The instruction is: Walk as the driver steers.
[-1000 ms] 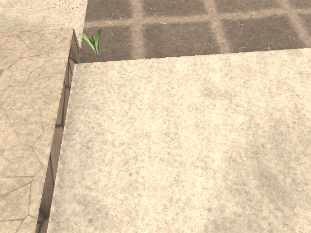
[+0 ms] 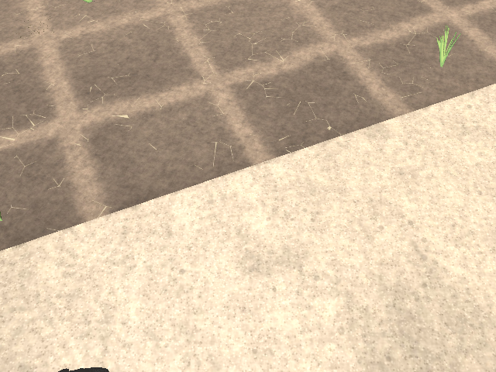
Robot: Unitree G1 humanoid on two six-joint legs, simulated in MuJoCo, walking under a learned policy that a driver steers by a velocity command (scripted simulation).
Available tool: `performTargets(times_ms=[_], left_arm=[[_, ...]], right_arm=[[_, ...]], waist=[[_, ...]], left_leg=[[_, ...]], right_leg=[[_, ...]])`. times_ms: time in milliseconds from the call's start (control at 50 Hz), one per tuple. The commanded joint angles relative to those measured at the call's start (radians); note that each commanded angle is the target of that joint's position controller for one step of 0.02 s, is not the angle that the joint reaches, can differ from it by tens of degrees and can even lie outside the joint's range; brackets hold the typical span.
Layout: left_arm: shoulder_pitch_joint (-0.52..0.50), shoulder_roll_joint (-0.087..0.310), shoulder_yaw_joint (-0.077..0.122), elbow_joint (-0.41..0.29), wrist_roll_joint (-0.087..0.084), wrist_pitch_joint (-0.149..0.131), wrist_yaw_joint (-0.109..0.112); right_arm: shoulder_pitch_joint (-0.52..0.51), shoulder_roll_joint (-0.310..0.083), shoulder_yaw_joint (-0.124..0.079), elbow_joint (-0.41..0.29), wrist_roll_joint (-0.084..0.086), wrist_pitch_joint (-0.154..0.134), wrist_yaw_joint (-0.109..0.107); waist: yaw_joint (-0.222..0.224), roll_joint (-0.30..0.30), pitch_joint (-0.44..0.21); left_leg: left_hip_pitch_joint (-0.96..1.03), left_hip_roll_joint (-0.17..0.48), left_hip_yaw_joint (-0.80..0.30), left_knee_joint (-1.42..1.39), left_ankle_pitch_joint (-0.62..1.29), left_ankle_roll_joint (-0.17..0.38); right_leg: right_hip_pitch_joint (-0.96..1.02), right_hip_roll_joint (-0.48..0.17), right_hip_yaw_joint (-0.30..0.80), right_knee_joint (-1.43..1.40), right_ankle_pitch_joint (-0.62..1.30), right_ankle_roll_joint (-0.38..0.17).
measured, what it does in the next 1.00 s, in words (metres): walks ahead: left foot, then right foot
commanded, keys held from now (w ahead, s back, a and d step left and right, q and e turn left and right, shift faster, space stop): w+e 0.54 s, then w+q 0.46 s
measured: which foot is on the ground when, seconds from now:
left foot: up 0.00-0.44, down 0.46-0.92, up 0.94-1.00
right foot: down 0.00-0.48, up 0.50-0.90, down 0.92-1.00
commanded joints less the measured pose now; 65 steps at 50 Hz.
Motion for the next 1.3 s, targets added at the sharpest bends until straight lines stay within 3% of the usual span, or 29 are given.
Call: performTargets(times_ms=[20,40,60,80,100,180,260,340,400,440,460,480,500,520,540,560,600,680,740,840,900,920,940,960,980,1040,1140,1220,1300], left_arm=[[0.339,0.244,0.068,-0.001,0.014,-0.015,0.011],[0.309,0.193,0.055,0.006,0.018,-0.028,0.012],[0.238,0.157,0.044,-0.004,0.012,-0.037,0.011],[0.173,0.122,0.033,-0.02,0.015,-0.041,0.013],[0.142,0.108,0.026,-0.037,0.023,-0.041,0.018],[0.186,0.164,0.038,-0.033,0.015,-0.047,0.043],[0.24,0.17,0.04,-0.022,0.009,-0.036,0.06],[0.297,0.166,0.041,0.001,0.003,-0.028,0.06],[0.304,0.163,0.041,0.002,0.005,-0.016,0.069],[0.274,0.149,0.035,-0.012,0.008,-0.009,0.071],[0.255,0.106,0.018,-0.031,0.014,-0.012,0.066],[0.336,0.05,0.002,-0.055,0.012,-0.017,0.066],[0.414,0.065,-0.007,-0.068,-0.008,-0.024,0.067],[0.362,0.162,0.014,-0.052,-0.016,-0.021,0.067],[0.271,0.184,0.02,-0.067,-0.007,-0.015,0.066],[0.221,0.16,0.017,-0.078,0.008,-0.015,0.064],[0.22,0.111,0.012,-0.083,0.011,-0.016,0.057],[0.158,0.063,-0.009,-0.113,0.03,-0.029,0.052],[0.052,0.04,-0.025,-0.134,0.027,-0.046,0.041],[-0.053,0.081,-0.016,-0.166,0.007,-0.064,0.024],[0.09,0.138,0.017,-0.125,0.013,-0.071,0.032],[0.229,0.192,0.037,-0.108,0.032,-0.072,0.044],[0.345,0.286,0.058,-0.098,0.052,-0.058,0.055],[0.382,0.251,0.051,-0.074,0.047,-0.052,0.048],[0.334,0.183,0.03,-0.076,0.034,-0.054,0.045],[0.176,0.083,-0.002,-0.071,0.035,-0.062,0.035],[0.156,0.119,0.019,-0.031,0.041,-0.082,0.047],[0.178,0.159,0.032,-0.001,0.036,-0.074,0.058],[0.231,0.196,0.045,0.033,0.016,-0.057,0.06]], right_arm=[[-0.083,-0.122,-0.006,-0.165,0.028,-0.095,0.025],[-0.141,-0.128,-0.008,-0.187,0.052,-0.113,0.031],[-0.14,-0.117,-0.006,-0.172,0.035,-0.117,0.024],[-0.131,-0.131,-0.018,-0.159,0.01,-0.108,0.017],[-0.108,-0.136,-0.024,-0.155,0.004,-0.091,0.019],[-0.172,-0.093,-0.018,-0.194,-0.021,-0.054,0.014],[-0.32,-0.06,-0.002,-0.241,-0.015,-0.061,0.023],[-0.399,-0.08,-0.001,-0.282,0.001,-0.074,0.04],[-0.381,-0.116,-0.011,-0.288,0.004,-0.092,0.052],[-0.253,-0.144,-0.028,-0.255,0.001,-0.104,0.049],[-0.12,-0.185,-0.043,-0.234,-0.016,-0.11,0.043],[0.036,-0.264,-0.064,-0.219,-0.033,-0.106,0.034],[0.076,-0.251,-0.063,-0.191,-0.013,-0.091,0.042],[0.022,-0.159,-0.038,-0.214,0.003,-0.083,0.041],[-0.027,-0.119,-0.026,-0.226,0.0,-0.071,0.036],[-0.059,-0.102,-0.017,-0.217,-0.012,-0.065,0.039],[-0.079,-0.08,-0.004,-0.195,-0.024,-0.066,0.044],[-0.066,-0.126,-0.015,-0.175,0.007,-0.07,0.045],[-0.035,-0.162,-0.024,-0.166,0.018,-0.056,0.037],[0.063,-0.181,-0.026,-0.138,0.033,-0.033,0.032],[0.057,-0.162,-0.018,-0.139,0.028,-0.022,0.026],[0.039,-0.108,0.002,-0.158,0.016,-0.026,0.028],[0.104,-0.014,0.03,-0.193,0.003,-0.041,0.026],[0.127,-0.062,0.022,-0.202,0.033,-0.051,0.025],[0.079,-0.139,-0.001,-0.202,0.044,-0.048,0.023],[0.002,-0.119,-0.012,-0.217,0.023,-0.018,0.026],[-0.049,-0.058,-0.003,-0.263,0.019,0.017,0.038],[-0.162,-0.037,0.011,-0.302,0.016,0.012,0.063],[-0.273,-0.052,0.011,-0.357,0.018,0.016,0.083]], waist=[[0.146,-0.122,-0.387],[0.134,-0.091,-0.261],[0.081,0.009,-0.174],[0.044,0.015,-0.141],[0.015,0.003,-0.127],[0.011,0.001,-0.084],[0.068,-0.052,-0.053],[0.102,-0.079,-0.044],[0.082,-0.103,-0.054],[0.009,-0.127,-0.1],[-0.056,-0.095,-0.21],[-0.067,0.098,-0.377],[-0.036,0.36,-0.442],[-0.053,0.219,-0.3],[-0.06,0.131,-0.188],[-0.043,0.079,-0.109],[0.006,0.11,-0.056],[0.021,0.097,-0.049],[-0.01,0.086,-0.049],[-0.037,0.112,-0.05],[0.057,0.115,-0.115],[0.128,0.065,-0.213],[0.134,-0.181,-0.352],[0.133,-0.28,-0.39],[0.13,-0.176,-0.259],[0.056,-0.116,-0.082],[0.019,-0.056,-0.038],[0.054,-0.041,-0.012],[0.087,-0.036,0.025]], left_leg=[[-0.759,-0.113,-0.323,0.685,-0.083,0.034],[-0.814,-0.068,-0.312,0.641,-0.004,0.063],[-0.763,-0.018,-0.314,0.54,0.075,0.071],[-0.683,0.013,-0.313,0.447,0.118,0.066],[-0.62,0.029,-0.318,0.407,0.146,0.059],[-0.605,0.007,-0.284,0.198,0.271,-0.005],[-0.552,-0.058,-0.27,-0.118,0.528,-0.016],[-0.504,-0.093,-0.284,-0.248,0.572,0.002],[-0.475,-0.102,-0.3,-0.298,0.457,0.03],[-0.302,-0.118,-0.271,-0.348,0.421,0.069],[-0.072,-0.031,-0.337,-0.318,0.426,0.12],[0.304,0.193,-0.644,-0.321,0.334,0.239],[0.433,0.331,-1.014,-0.433,0.096,0.327],[0.325,0.304,-0.945,-0.468,-0.055,0.289],[0.188,0.262,-0.785,-0.479,-0.013,0.245],[0.044,0.208,-0.684,-0.51,0.091,0.235],[-0.106,0.137,-0.565,-0.56,0.217,0.238],[-0.148,0.115,-0.473,-0.613,0.418,0.29],[-0.177,0.072,-0.392,-0.607,0.477,0.265],[-0.131,0.102,-0.442,-0.541,0.418,0.234],[-0.176,0.061,-0.437,-0.383,0.446,0.174],[-0.284,-0.003,-0.386,-0.158,0.388,0.133],[-0.589,-0.12,-0.269,0.196,0.048,0.066],[-0.75,-0.117,-0.32,0.4,-0.135,0.058],[-0.808,-0.068,-0.349,0.482,-0.064,0.061],[-0.738,0.009,-0.331,0.414,0.126,0.053],[-0.713,0.024,-0.328,0.282,0.284,0.025],[-0.663,0.008,-0.276,0.047,0.48,0.039],[-0.65,-0.009,-0.223,-0.079,0.45,0.078]], right_leg=[[0.903,-0.35,0.89,-0.395,-0.175,-0.3],[0.811,-0.318,0.73,-0.381,-0.106,-0.253],[0.645,-0.266,0.593,-0.377,0.002,-0.212],[0.519,-0.226,0.499,-0.384,0.091,-0.183],[0.44,-0.202,0.459,-0.406,0.141,-0.176],[0.318,-0.16,0.37,-0.447,0.255,-0.178],[0.275,-0.093,0.313,-0.433,0.141,-0.114],[0.321,-0.121,0.383,-0.377,0.064,-0.091],[0.412,-0.156,0.472,-0.284,0.078,-0.079],[0.407,-0.122,0.481,-0.178,0.179,-0.049],[0.33,-0.068,0.431,0.011,0.184,-0.014],[0.049,0.052,0.306,0.349,-0.056,0.059],[-0.195,0.072,0.262,0.575,-0.461,0.087],[-0.284,0.004,0.283,0.67,-0.401,0.095],[-0.289,-0.034,0.239,0.681,-0.317,0.098],[-0.25,-0.058,0.223,0.631,-0.253,0.097],[-0.164,-0.092,0.217,0.539,-0.202,0.089],[-0.145,-0.118,0.143,0.305,-0.131,0.112],[-0.05,-0.087,0.115,0.067,0.028,0.132],[0.064,-0.034,0.113,-0.121,0.091,0.136],[0.34,-0.025,0.101,-0.215,0.067,0.088],[0.554,-0.145,0.207,-0.201,0.055,0.036],[0.868,-0.392,0.525,-0.22,0.021,-0.073],[0.869,-0.464,0.777,-0.316,-0.173,-0.155],[0.771,-0.419,0.675,-0.341,-0.236,-0.126],[0.487,-0.303,0.377,-0.433,-0.077,-0.07],[0.403,-0.294,0.159,-0.511,0.16,-0.078],[0.411,-0.267,0.013,-0.515,0.185,-0.045],[0.496,-0.298,-0.05,-0.49,0.185,-0.018]])
Keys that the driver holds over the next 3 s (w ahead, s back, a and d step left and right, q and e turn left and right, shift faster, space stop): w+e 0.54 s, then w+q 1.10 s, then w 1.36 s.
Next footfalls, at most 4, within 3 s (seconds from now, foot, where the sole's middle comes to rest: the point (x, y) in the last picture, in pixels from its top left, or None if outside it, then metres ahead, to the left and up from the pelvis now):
0.46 left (228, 362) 0.47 0.08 -0.75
0.92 right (346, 312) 0.59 -0.24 -0.75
1.42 left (255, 217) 0.91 -0.01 -0.75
1.92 right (304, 144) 1.21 -0.19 -0.75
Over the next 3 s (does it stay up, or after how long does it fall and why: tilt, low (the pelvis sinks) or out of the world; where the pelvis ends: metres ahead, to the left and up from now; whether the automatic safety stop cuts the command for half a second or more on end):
stays up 1.62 0.02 -0.04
